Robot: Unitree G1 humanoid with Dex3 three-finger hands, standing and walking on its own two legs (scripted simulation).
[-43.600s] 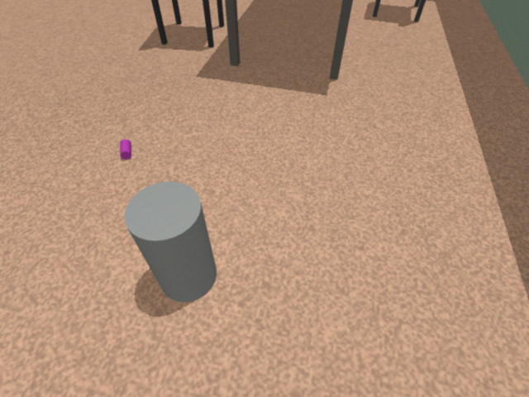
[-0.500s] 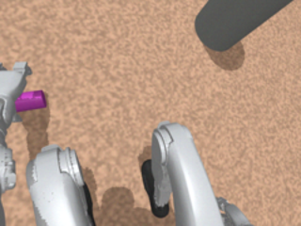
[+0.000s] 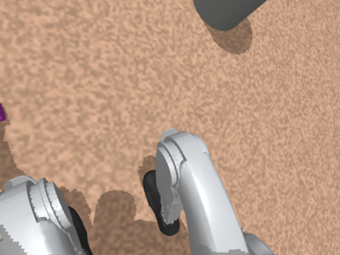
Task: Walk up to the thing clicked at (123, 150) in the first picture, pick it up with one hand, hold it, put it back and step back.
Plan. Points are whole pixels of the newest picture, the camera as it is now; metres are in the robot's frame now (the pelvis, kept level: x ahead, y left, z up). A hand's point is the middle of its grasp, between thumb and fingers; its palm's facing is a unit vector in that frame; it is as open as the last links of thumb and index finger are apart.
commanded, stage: rest palm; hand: left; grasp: from above
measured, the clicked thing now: out of the picture +0.47 +0.30 -0.27
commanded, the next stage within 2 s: close in 0.78 s
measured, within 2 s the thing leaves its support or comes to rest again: neither
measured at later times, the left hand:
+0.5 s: hand out of the picture +0.45 +0.31 -0.23, palm faces -0.45 -0.14 -0.88, open 14.2 cm
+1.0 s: hand out of the picture +0.45 +0.30 -0.24, palm faces -0.44 -0.12 -0.89, open 13.8 cm
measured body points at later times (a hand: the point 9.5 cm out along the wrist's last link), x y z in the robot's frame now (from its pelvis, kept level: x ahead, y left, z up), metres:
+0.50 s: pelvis +0.00 +0.01 +0.00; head +0.26 +0.11 +0.34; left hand +0.47 +0.31 -0.18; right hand +0.05 -0.25 -0.07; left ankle +0.07 +0.13 -0.26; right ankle +0.10 -0.12 -0.26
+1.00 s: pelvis +0.00 +0.01 +0.00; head +0.27 +0.11 +0.34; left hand +0.47 +0.31 -0.19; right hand +0.04 -0.25 -0.07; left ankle +0.07 +0.13 -0.26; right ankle +0.10 -0.12 -0.26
